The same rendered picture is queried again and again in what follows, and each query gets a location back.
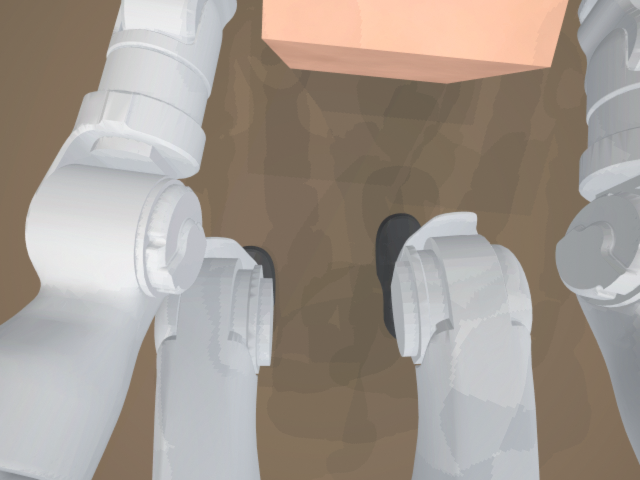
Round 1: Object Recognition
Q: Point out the left robot foot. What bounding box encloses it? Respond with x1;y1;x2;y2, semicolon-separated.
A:
243;246;276;305

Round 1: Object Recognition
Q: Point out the right robot foot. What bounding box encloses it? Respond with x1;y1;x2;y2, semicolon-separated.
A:
376;213;421;339

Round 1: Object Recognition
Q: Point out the robot left forearm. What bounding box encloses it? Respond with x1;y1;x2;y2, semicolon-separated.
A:
25;0;237;260

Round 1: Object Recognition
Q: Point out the robot right upper arm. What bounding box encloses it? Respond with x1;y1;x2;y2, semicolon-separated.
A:
555;188;640;464

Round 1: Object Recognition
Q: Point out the robot left upper arm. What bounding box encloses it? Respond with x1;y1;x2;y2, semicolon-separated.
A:
0;164;207;480

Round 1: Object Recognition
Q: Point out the robot right forearm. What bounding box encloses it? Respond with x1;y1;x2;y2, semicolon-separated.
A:
577;0;640;202

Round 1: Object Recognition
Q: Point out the carton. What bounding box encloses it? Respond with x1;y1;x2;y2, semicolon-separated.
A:
262;0;568;84

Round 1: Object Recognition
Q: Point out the robot foot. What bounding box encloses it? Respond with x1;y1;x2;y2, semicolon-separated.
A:
243;246;276;305
376;213;421;339

